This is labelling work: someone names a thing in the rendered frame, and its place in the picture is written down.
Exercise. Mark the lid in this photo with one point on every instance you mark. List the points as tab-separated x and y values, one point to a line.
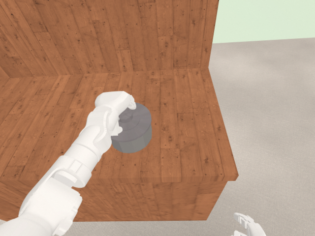
137	127

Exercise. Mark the table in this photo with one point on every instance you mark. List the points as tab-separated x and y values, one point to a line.
58	56

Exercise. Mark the knob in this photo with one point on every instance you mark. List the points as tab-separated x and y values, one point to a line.
126	116

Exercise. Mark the pot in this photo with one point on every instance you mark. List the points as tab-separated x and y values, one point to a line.
134	146

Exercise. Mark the robot right hand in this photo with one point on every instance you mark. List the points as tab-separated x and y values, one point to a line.
253	229

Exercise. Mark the robot left forearm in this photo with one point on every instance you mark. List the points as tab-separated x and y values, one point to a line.
75	166

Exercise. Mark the left robot upper arm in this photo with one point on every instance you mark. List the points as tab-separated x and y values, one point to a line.
50	212

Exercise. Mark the robot left hand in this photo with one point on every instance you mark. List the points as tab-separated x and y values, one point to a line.
120	100

